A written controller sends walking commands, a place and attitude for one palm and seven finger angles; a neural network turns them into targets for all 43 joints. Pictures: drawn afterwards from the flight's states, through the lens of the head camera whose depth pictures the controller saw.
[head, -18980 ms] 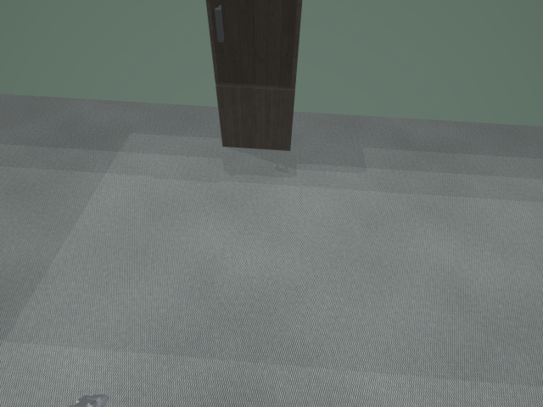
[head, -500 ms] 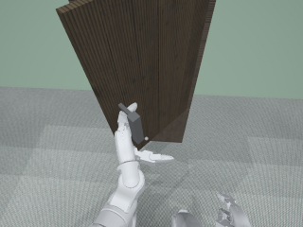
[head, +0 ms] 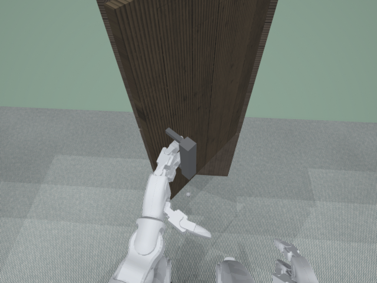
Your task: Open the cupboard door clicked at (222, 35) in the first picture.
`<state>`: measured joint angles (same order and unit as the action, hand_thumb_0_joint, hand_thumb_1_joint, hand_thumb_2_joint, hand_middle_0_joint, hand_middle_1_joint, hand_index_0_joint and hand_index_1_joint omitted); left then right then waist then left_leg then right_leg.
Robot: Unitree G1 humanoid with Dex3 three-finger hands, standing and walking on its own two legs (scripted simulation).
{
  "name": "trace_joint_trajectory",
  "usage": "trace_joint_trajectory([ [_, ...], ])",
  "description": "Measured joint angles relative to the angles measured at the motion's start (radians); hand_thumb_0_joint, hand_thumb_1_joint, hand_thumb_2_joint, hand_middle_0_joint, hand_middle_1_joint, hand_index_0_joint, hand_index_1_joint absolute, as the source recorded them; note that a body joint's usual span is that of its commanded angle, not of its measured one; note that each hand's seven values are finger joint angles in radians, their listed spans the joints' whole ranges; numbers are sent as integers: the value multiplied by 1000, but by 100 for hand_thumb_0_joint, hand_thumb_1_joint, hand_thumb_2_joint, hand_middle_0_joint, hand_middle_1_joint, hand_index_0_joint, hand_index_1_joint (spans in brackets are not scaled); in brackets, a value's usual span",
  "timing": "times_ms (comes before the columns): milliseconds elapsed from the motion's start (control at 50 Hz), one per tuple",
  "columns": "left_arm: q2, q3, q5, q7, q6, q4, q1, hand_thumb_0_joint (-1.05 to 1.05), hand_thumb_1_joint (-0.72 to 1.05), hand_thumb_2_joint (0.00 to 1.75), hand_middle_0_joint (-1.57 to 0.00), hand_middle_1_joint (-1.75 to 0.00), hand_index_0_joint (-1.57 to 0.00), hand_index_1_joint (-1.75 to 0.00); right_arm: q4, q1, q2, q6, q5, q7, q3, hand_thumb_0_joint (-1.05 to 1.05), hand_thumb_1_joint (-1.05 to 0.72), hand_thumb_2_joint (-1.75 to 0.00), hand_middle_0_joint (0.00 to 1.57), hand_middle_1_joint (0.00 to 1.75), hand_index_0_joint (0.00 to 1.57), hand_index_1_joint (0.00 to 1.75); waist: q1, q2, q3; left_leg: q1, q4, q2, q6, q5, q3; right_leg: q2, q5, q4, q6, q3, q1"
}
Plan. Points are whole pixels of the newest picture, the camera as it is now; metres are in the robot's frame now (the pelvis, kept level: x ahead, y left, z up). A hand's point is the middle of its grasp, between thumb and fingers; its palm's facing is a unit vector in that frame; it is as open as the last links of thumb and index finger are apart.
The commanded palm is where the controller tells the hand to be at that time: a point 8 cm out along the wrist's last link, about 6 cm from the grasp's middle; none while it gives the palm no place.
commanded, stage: slide the hand sideways off the handle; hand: left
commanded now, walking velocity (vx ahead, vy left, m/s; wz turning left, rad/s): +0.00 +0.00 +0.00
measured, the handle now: (180, 154) +0.38 +0.03 +0.04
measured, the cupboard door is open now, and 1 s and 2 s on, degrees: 52 52 52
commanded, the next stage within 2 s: draw the hand back to the body in 0.70 s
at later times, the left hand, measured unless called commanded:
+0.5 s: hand (165, 215) +0.25 +0.06 +0.04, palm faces -0.08 -1.00 +0.00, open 16.3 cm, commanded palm +0.22 +0.11 +0.04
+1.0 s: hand (137, 224) +0.22 +0.10 +0.08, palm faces -0.06 -1.00 -0.05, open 16.3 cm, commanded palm +0.19 +0.16 +0.08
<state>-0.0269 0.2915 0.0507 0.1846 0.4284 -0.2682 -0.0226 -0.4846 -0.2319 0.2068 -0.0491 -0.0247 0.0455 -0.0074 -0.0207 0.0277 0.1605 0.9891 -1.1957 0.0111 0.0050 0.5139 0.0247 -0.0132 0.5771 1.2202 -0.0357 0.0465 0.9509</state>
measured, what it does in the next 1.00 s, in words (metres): stands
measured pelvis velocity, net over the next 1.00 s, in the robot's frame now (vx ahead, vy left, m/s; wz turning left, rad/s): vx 0.01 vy -0.02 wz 0.02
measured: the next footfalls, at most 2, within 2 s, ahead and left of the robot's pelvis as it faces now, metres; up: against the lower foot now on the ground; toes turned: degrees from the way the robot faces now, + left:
none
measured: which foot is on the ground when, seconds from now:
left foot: down 0.00-1.00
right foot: down 0.00-1.00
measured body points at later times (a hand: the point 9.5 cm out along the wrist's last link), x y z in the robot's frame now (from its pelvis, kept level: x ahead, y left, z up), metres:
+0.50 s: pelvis +0.01 -0.01 +0.00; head +0.09 -0.02 +0.44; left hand +0.24 +0.11 +0.04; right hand +0.21 -0.23 -0.09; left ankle +0.03 +0.12 -0.64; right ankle +0.01 -0.10 -0.64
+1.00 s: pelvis +0.01 -0.02 +0.00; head +0.07 -0.03 +0.45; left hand +0.22 +0.15 +0.08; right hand +0.19 -0.24 -0.09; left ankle +0.03 +0.12 -0.64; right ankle +0.01 -0.10 -0.64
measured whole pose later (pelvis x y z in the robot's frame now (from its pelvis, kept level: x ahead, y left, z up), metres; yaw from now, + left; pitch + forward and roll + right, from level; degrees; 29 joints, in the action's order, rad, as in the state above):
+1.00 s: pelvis +0.01 -0.02 +0.00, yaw +1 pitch +16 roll +0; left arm 0.15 0.10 -0.12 -0.07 0.34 0.23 -0.49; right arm -0.41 -0.25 0.21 0.01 0.02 -0.03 0.00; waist 0.00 0.05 0.17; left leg 0.95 -1.20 0.02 -0.02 0.54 -0.02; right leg 0.00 0.60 1.22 -0.06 0.08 0.89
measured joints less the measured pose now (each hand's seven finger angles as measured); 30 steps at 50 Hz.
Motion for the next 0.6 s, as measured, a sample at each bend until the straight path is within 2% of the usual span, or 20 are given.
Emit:
trace_joint_trajectory([
  [120, 25, -7, -30, -16, -8, 82, -75, -1, -50, 30, -15, -30, -15, -30, 15, 10, -5, 11, 6, -10, 8, 1, -91, -90, 20, 30, 20, 30, 9, 7, -2, -5, 1, -2, 0, 1, -6, -1, 0, -6, 1, 5, -10],
  [300, 42, 1, -27, -72, -14, 186, -197, -1, -50, 30, -15, -30, -15, -30, 49, 23, -3, 28, 11, -18, 15, 1, -91, -90, 20, 30, 20, 30, 21, 4, 6, -6, -8, -4, -4, 10, -14, -3, 14, 3, -3, 14, -14],
  [460, 78, -39, -52, -107, -13, 262, -278, -1, -50, 30, -15, -30, -16, -30, 69, 28, 0, 44, 12, -32, 15, 1, -91, -90, 20, 30, 20, 30, 22, 3, 7, 7, -27, 0, -14, 23, -29, 2, 28, 19, -12, 27, -6],
  [600, 97, -72, -82, -165, -12, 339, -366, -1, -50, 30, -15, -30, -15, -30, 74, 11, 3, 53, 15, -37, 11, 1, -91, -90, 20, 30, 20, 30, 23, 6, 15, 13, -35, 3, -21, 31, -33, 5, 38, 28, -18, 31, 0],
])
